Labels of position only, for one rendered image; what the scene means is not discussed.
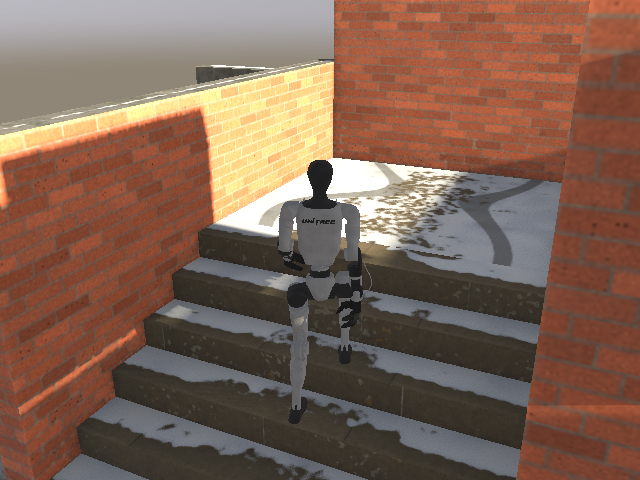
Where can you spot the stairs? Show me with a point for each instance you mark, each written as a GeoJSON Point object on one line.
{"type": "Point", "coordinates": [437, 387]}

